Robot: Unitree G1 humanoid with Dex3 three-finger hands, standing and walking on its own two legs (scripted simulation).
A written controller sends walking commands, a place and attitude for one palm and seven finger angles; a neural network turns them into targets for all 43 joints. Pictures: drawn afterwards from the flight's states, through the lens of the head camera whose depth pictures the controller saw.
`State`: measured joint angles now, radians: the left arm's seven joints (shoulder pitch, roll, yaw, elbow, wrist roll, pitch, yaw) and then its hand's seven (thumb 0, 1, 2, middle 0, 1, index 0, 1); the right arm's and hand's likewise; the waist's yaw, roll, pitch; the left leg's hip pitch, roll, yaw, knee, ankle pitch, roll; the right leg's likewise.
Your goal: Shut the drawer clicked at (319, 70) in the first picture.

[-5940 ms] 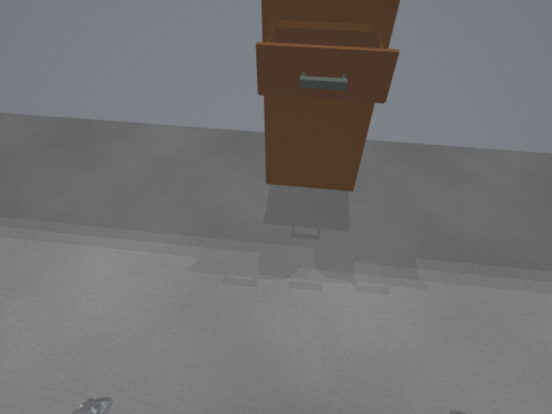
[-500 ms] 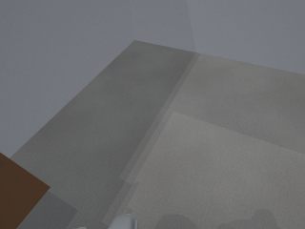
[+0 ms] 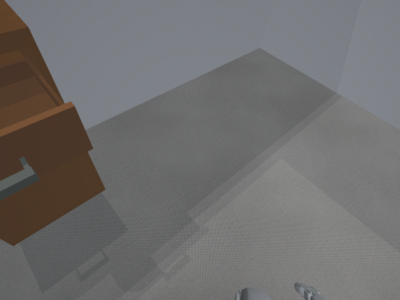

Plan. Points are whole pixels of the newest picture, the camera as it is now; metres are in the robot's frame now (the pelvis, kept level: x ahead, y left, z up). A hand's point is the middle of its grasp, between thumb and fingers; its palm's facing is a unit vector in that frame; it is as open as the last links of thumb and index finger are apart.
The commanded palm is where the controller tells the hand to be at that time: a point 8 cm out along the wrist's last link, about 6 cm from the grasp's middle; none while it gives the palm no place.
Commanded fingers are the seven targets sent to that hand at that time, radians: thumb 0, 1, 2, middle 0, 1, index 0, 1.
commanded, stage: turn to face it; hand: left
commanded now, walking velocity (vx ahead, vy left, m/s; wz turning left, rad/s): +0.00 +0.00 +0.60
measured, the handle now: out of the picture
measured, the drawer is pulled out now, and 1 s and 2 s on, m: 0.29 0.29 0.29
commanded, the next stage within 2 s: take the last steps up to it in 1.32 s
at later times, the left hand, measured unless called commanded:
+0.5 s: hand out of the picture +0.05 +0.16 -0.13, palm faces +0.29 -0.91 -0.29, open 7.4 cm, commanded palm none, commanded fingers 0.00 0.90 0.90 -0.20 -0.30 -0.20 -0.30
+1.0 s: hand out of the picture -0.14 +0.21 -0.18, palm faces +0.60 -0.76 -0.25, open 7.4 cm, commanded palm none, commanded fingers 0.00 0.90 0.90 -0.20 -0.30 -0.20 -0.30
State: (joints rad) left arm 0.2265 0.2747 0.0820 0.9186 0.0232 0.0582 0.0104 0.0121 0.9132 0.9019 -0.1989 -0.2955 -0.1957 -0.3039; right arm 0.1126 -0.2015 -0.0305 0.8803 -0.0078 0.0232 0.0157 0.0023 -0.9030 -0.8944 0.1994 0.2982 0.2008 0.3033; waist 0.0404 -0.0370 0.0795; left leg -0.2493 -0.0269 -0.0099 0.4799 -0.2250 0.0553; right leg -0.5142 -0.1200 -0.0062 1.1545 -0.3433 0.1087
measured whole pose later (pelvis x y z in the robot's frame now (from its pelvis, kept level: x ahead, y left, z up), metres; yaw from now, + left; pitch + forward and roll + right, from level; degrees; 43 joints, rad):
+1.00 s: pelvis -0.05 +0.01 +0.00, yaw +34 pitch +0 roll -2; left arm 0.24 0.28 0.07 0.94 0.02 0.07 0.02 0.01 0.91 0.90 -0.20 -0.30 -0.20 -0.30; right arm 0.12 -0.22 -0.03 0.88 -0.01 0.01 0.00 0.00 -0.90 -0.89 0.20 0.30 0.20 0.30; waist 0.04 -0.04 0.07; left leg -0.24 -0.03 0.01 0.48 -0.24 0.07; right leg -0.50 -0.11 -0.03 1.17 -0.37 0.10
